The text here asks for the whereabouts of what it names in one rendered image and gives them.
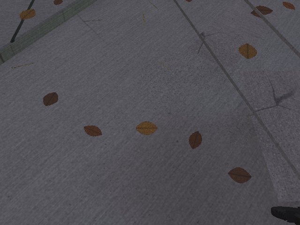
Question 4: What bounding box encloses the right robot hand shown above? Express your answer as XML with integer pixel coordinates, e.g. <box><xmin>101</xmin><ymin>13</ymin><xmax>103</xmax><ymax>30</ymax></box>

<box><xmin>271</xmin><ymin>206</ymin><xmax>300</xmax><ymax>225</ymax></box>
